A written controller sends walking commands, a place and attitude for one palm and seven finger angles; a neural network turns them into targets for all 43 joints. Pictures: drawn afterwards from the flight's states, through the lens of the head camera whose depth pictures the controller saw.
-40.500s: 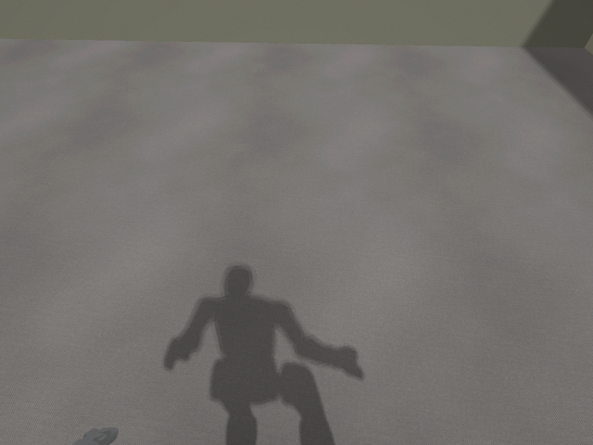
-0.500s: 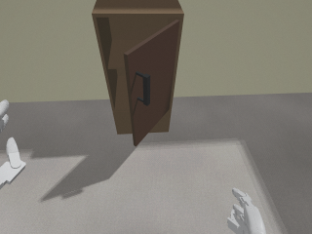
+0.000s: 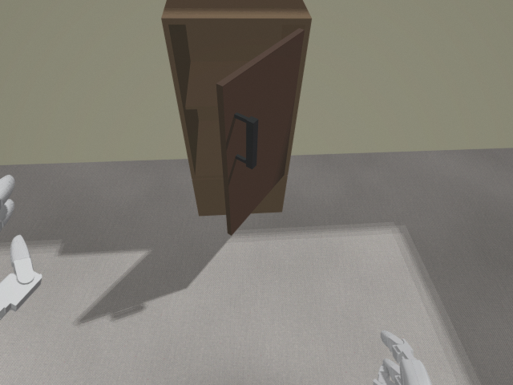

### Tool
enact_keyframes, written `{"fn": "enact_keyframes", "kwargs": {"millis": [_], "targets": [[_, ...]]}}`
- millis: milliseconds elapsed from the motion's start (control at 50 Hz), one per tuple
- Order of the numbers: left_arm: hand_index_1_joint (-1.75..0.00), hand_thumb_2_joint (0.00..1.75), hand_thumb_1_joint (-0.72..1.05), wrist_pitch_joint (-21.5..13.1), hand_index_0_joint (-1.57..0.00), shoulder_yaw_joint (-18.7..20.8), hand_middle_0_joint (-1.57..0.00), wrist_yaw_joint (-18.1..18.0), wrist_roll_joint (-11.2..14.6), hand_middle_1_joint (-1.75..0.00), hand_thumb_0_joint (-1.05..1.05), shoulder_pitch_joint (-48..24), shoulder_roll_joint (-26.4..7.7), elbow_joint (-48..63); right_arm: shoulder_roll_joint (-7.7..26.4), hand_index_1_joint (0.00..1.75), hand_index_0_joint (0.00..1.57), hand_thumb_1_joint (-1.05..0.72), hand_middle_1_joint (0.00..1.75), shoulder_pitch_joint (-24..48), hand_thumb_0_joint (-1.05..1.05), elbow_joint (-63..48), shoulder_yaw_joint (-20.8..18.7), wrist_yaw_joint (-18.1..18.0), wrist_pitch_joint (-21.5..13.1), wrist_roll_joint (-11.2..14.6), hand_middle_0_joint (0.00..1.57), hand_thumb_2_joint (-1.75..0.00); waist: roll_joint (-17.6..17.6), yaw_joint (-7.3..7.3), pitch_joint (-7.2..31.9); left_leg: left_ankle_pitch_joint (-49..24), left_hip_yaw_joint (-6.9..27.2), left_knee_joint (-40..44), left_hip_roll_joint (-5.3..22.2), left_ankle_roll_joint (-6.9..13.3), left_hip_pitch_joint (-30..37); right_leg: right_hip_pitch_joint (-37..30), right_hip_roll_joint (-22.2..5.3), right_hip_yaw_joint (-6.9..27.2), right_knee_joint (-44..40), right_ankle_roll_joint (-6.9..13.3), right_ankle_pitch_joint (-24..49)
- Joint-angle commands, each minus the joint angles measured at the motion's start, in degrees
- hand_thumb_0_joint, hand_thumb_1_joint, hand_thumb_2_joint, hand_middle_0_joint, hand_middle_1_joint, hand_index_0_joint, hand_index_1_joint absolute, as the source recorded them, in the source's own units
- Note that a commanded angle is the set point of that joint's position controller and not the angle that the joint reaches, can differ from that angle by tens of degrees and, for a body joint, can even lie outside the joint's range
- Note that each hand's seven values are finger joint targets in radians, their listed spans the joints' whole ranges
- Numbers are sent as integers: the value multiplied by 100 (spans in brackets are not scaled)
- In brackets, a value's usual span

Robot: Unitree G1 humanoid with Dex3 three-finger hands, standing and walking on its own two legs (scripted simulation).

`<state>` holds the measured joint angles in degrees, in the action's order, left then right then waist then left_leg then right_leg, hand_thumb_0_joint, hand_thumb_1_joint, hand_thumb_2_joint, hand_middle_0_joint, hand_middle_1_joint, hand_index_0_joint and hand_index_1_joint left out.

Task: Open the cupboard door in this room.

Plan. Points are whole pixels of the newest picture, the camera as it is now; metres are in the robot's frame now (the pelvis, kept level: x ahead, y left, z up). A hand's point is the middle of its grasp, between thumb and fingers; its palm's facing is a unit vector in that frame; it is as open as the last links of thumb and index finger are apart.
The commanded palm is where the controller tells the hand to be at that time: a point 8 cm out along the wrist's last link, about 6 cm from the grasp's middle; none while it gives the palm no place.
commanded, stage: stop stepping back and stand still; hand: left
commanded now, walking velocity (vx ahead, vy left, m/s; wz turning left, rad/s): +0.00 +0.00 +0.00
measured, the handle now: (245, 141) +0.69 +0.07 -0.06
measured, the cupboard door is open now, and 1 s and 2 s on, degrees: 51 51 51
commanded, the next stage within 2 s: let the arm hang, fingers relaxed in 0.06 s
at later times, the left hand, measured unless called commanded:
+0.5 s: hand out of the picture +0.00 +0.16 -0.18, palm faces +0.01 -0.99 -0.17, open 7.1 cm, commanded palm none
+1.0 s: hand out of the picture -0.01 +0.15 -0.18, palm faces +0.07 -0.98 -0.20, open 7.4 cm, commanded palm none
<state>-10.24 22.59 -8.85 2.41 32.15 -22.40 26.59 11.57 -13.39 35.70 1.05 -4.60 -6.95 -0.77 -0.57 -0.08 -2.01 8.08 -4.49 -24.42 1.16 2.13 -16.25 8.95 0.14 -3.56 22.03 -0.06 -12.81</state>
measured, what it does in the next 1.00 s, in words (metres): stands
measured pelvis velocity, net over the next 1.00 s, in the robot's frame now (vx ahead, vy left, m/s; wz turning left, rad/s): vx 0.00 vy -0.02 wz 0.03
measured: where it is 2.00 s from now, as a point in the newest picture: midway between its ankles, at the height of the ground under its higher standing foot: outside the picture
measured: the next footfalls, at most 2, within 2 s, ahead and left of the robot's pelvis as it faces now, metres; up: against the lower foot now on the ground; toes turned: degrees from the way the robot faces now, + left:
none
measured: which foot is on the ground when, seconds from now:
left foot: down 0.00-1.00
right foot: down 0.00-1.00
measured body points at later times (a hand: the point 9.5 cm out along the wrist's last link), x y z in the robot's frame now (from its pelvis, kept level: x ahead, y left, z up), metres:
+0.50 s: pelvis -0.01 -0.01 -0.01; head +0.01 +0.00 +0.44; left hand +0.00 +0.21 -0.17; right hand +0.05 -0.27 -0.15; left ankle +0.06 +0.09 -0.74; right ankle -0.01 -0.12 -0.74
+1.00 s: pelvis +0.00 -0.02 +0.00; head +0.00 -0.03 +0.45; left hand -0.01 +0.20 -0.16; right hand -0.01 -0.22 -0.17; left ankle +0.06 +0.09 -0.74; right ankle -0.01 -0.12 -0.74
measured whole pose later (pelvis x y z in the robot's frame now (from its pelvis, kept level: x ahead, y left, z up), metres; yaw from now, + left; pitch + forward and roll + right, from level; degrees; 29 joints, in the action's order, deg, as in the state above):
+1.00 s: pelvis +0.00 -0.02 +0.00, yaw +2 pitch -2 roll +0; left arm -0.1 0.4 -2.1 -0.3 16.5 -7.7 -64.6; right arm 6.7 -16.5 65.6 -0.1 -1.3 1.3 -1.7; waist -1.6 -0.4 -2.1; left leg 8.3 -2.7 -25.2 1.1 0.6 -15.0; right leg 8.4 0.1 -5.4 25.7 1.8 -15.5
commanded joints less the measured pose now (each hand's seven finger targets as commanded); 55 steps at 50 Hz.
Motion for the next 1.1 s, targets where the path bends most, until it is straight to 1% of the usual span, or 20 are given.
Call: {"fn": "enact_keyframes", "kwargs": {"millis": [0,120,140,160,180,220,260,280,320,360,440,460,560,580,640,700,820,960,1000,1080], "targets": [[-30,90,90,-386,-20,742,-20,-101,-3,-30,0,-84,-1024,1115,721,30,20,-90,30,660,0,-903,-284,-92,-331,33,20,-90,-441,0,568,655,661,741,385,-182,352,121,-117,304,-424,-11,-38],[-30,90,90,-400,-20,734,-20,-87,4,-30,0,-48,-1013,1064,740,30,20,-90,30,629,0,-873,-306,-90,-329,37,20,-90,-384,0,614,453,643,704,370,-186,431,131,-105,296,-436,-18,88],[-30,90,90,411,-20,-1645,-20,732,-450,-30,0,-619,15,-3462,1855,30,20,-90,30,864,0,608,-544,470,-483,128,20,-90,-618,-266,153,-803,995,-174,637,-31,-312,788,-522,89,515,148,540],[-30,90,90,874,-20,-1518,-20,840,-390,-30,0,-631,39,-3654,1531,30,20,-90,30,463,0,611,-533,487,-14,137,20,-90,-576,-157,609,-1166,861,-96,730,-40,116,776,-494,322,471,155,134],[-30,90,90,925,-20,-1621,-20,858,-420,-30,0,-729,136,-3848,1462,30,20,-90,30,378,0,621,-494,467,103,69,20,-90,-196,-93,806,-1168,974,-141,833,71,90,710,-396,293,625,165,-137],[-30,90,90,948,-20,-1676,-20,869,-437,-30,0,-986,-6,-4422,1463,30,20,-90,30,499,0,628,-383,462,277,15,20,-90,482,-20,736,-477,1169,10,814,203,-189,488,-368,347,586,219,-317],[-30,90,90,943,-20,-1732,-20,875,-456,-30,0,-1370,-144,-5154,1453,30,20,-90,30,543,0,827,-362,481,395,-34,20,-90,1058,-26,580,-117,1063,-68,625,135,-90,612,-554,534,281,319,-226],[-30,90,90,968,-20,-1794,-20,861,-444,-30,0,-1556,-168,-5531,1394,30,20,-90,30,541,0,932,-340,496,482,-46,20,-90,1020,-64,392,18,1018,-59,550,88,-33,800,-646,581,160,362,-429],[-30,90,90,1020,-20,-1934,-20,836,-405,-30,0,-1727,-55,-6302,1175,30,20,-90,30,539,0,1184,-257,500,600,-93,20,-90,300,-78,194,124,926,85,477,31,44,885,-680,654,76,350,-555],[-30,90,90,1025,-20,-2032,-20,814,-373,-30,0,-1689,16,-6975,1030,30,20,-90,30,500,0,1413,-204,479,656,-95,20,-90,-127,-50,215,216,893,256,475,-1,104,705,-633,660,34,302,-477],[-30,90,90,993,-20,-2098,-20,790,-327,-30,0,-1534,174,-7969,789,30,20,-90,30,279,0,1881,-179,409,696,-55,20,-90,-489,-45,218,533,809,377,406,-67,252,567,-660,697,-249,327,-567],[-30,90,90,989,-20,-2064,-20,782,-323,-30,0,-1465,263,-8161,727,30,20,-90,30,206,0,1990,-194,381,713,-68,20,-90,-713,-43,230,618,794,386,413,-70,293,552,-643,696,-301,349,-591],[-30,90,90,962,-20,-2101,-20,771,-295,-30,0,-1259,412,-8783,566,30,20,-90,30,-198,0,2438,-224,318,736,-30,20,-90,-320,-65,125,516,760,350,426,-58,439,555,-675,580,-517,374,-582],[-30,90,90,952,-20,-2098,-20,761,-296,-30,0,-1209,425,-8843,585,30,20,-90,30,-278,0,2465,-241,307,744,-18,20,-90,-75,-63,133,392,750,297,445,-49,511,553,-669,549,-554,373,-552],[-30,90,90,957,-20,-2138,-20,727,-279,-30,0,-1107,581,-9025,434,30,20,-90,30,-447,0,2652,-230,282,761,-18,20,-90,35,-81,4,203,714,249,458,-39,582,618,-689,514,-592,372,-504],[-30,90,90,982,-20,-2141,-20,700,-279,-30,0,-1023,668,-9125,315,30,20,-90,30,-571,0,2749,-220,272,776,-20,20,-90,40,-70,-228,309,730,336,476,-33,457,661,-651,444,-566,359,-618],[-30,90,90,999,-20,-2138,-20,666,-284,-30,0,-959,802,-9156,112,30,20,-90,30,-689,0,2853,-214,281,789,-44,20,-90,138,-47,-379,414,673,373,443,-47,368,726,-647,432,-539,338,-752],[-30,90,90,993,-20,-2105,-20,654,-292,-30,0,-1084,876,-9085,-9,30,20,-90,30,-692,0,2905,-197,281,761,-58,20,-90,68,-39,-511,353,680,452,438,-64,236,653,-622,413,-462,310,-580],[-30,90,90,986,-20,-2091,-20,651,-294,-30,0,-1100,885,-9068,-43,30,20,-90,30,-674,0,2902,-200,282,748,-59,20,-90,113,-20,-497,258,660,430,426,-62,226,605,-638,409,-466,308,-517],[-30,90,90,970,-20,-2077,-20,650,-287,-30,0,-1121,888,-9048,-35,30,20,-90,30,-665,0,2878,-208,271,730,-55,20,-90,-42,-4,-415,121,660,412,423,-70,241,461,-641,422,-471,306,-364]]}}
